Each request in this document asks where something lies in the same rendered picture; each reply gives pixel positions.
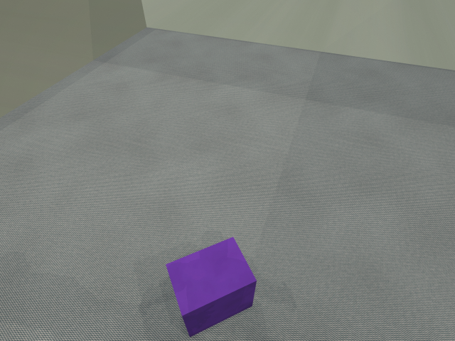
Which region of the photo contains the carton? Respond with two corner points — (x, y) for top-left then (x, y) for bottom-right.
(166, 237), (257, 337)

